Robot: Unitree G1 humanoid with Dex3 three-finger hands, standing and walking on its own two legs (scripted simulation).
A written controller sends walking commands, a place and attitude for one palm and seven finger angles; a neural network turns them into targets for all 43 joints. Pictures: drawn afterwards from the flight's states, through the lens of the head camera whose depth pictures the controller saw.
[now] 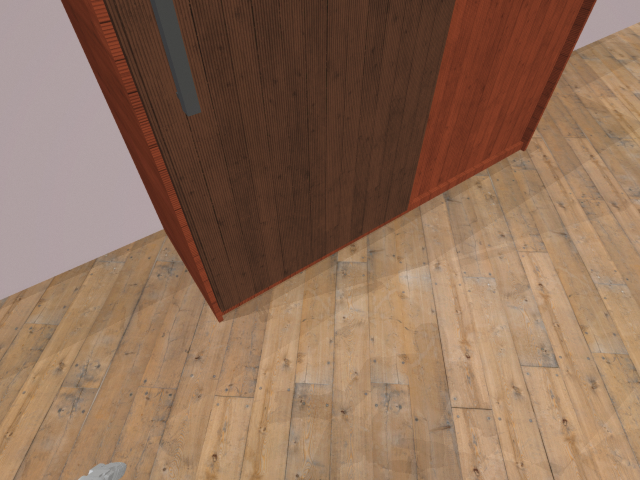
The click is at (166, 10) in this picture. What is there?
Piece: wardrobe's sliding door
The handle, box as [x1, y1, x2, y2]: [150, 0, 200, 116]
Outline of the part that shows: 150,0 177,89 176,93 180,100 182,109 188,116 200,112 172,0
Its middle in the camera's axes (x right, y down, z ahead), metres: -0.27 -0.37 +0.67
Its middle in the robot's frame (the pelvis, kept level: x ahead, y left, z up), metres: +0.76 +0.32 +0.23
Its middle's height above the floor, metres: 1.00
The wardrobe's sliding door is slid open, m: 0.00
